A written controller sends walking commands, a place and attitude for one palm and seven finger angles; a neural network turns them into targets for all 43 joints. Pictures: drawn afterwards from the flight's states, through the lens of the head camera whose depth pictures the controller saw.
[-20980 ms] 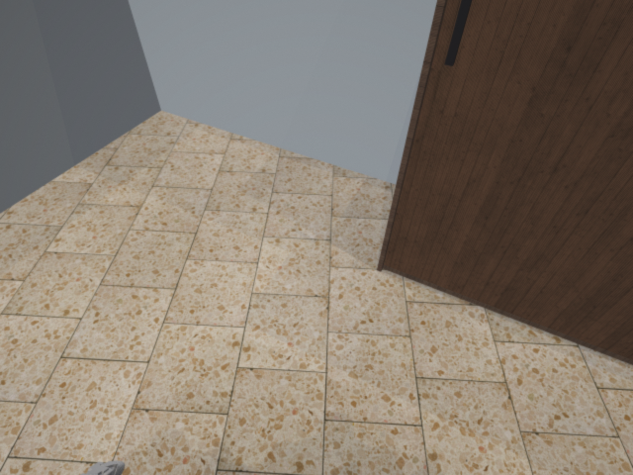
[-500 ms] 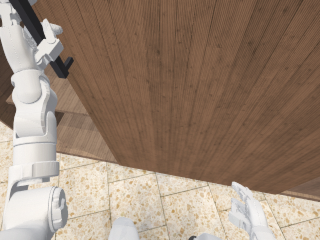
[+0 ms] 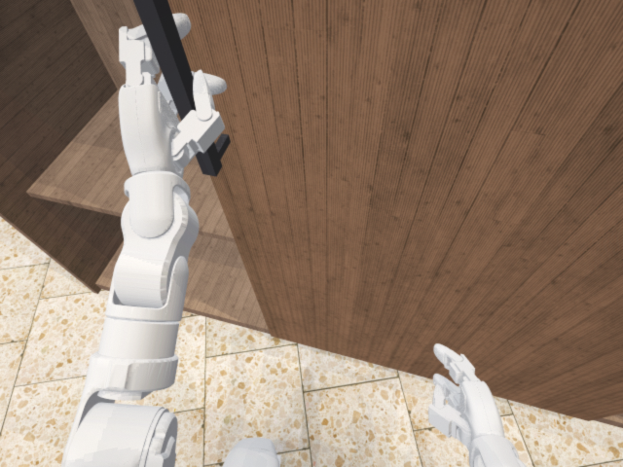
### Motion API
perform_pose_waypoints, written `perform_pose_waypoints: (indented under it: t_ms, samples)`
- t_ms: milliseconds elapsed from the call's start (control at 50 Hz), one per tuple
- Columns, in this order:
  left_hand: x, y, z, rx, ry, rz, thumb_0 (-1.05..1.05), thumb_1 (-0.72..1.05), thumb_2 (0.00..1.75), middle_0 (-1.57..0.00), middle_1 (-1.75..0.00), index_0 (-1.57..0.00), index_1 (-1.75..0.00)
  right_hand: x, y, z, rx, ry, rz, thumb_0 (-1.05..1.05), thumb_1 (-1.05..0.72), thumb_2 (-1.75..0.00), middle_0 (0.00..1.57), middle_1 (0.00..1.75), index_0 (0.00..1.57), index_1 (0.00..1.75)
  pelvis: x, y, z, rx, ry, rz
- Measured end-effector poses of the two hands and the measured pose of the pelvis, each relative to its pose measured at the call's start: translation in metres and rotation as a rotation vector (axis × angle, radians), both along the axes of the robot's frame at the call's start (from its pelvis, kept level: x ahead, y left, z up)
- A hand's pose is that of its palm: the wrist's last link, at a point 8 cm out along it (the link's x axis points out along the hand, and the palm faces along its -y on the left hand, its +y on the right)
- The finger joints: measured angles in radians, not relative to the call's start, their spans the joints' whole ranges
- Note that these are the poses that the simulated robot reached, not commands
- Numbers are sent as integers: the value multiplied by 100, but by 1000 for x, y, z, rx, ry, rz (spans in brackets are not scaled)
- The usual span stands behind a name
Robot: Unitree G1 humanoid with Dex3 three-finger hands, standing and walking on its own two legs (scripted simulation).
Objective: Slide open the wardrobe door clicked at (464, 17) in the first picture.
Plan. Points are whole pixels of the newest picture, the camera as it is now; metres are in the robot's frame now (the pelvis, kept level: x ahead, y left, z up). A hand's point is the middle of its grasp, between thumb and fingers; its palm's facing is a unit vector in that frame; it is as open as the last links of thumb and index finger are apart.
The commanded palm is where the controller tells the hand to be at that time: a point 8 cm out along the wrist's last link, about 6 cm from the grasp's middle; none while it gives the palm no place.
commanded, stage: step sideways, sliding the door along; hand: left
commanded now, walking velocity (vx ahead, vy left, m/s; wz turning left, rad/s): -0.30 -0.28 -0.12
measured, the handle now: (182, 50) +0.43 +0.21 +0.26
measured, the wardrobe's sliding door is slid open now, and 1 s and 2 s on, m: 0.66 0.66 0.66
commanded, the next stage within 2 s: stop walking and hold the door there in 0.20 s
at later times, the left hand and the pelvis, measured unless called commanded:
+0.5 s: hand (202, 117) +0.39 +0.19 +0.22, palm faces +0.44 -0.86 -0.25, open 7.3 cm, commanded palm +0.35 +0.22 +0.19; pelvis +0.00 -0.07 -0.01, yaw -6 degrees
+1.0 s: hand (204, 114) +0.38 +0.18 +0.23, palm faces +0.40 -0.90 -0.15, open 7.0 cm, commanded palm +0.35 +0.21 +0.19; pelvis -0.06 -0.06 +0.01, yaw -12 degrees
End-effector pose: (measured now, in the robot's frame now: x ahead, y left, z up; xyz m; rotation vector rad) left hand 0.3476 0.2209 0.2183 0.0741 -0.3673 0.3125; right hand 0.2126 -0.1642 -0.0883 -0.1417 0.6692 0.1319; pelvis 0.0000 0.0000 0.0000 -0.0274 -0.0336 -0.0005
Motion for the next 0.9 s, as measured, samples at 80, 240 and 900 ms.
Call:
perform_pose_waypoints:
  t_ms: [80, 240, 900]
  samples:
    - [0, -1, 0, -1, 1, 44, -1, 83, 87, -36, -140, 0, -118, 8, -17, -4, -16, 8, -42, 1, -90, -90, 21, 30, 21, 30, -2, -5, 2, 19, 32, 20]
    - [1, 3, -2, -4, -23, -23, -1, 83, 86, -38, -140, 0, -116, -9, -54, 10, -117, 72, -100, 1, -91, -90, 20, 30, 20, 30, -4, -5, 9, -8, 18, -7]
    - [-7, 5, 12, 75, 130, 104, -2, 74, 82, -45, -139, -10, -119, -232, -190, 10, -251, 243, -546, 1, -91, -90, 20, 30, 20, 30, -52, -57, 8, 22, -8, -172]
